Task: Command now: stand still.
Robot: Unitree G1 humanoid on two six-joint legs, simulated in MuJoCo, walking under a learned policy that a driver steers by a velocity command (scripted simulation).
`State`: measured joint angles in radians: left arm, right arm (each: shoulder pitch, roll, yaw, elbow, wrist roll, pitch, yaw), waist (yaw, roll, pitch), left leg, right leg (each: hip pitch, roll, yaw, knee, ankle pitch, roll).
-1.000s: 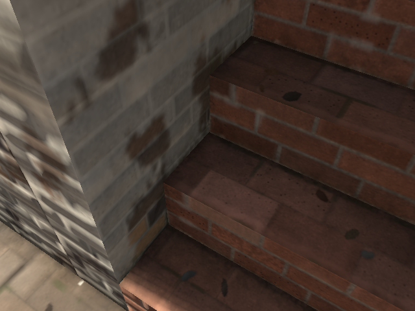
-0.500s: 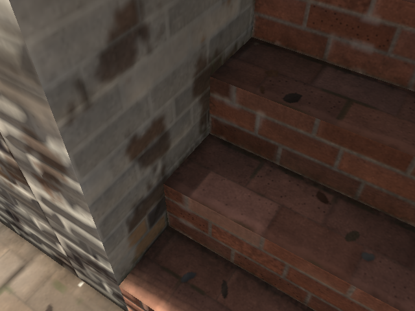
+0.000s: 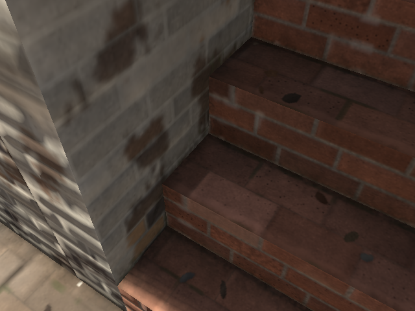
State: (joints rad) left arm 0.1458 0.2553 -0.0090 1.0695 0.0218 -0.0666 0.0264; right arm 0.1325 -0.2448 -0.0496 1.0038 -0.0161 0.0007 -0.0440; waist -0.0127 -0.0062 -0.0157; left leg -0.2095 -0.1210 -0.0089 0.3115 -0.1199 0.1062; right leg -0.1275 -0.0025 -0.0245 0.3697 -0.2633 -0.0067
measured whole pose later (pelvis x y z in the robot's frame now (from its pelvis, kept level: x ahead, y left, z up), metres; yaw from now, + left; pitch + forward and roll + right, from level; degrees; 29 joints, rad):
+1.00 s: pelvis +0.01 -0.03 +0.00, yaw +0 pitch +1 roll +1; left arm 0.15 0.28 0.01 0.99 0.02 -0.03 0.03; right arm 0.11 -0.23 -0.01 0.91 -0.06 -0.04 -0.04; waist -0.04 -0.03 -0.03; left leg -0.22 -0.10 -0.03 0.35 -0.16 0.06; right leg -0.20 -0.05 0.06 0.40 -0.21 0.06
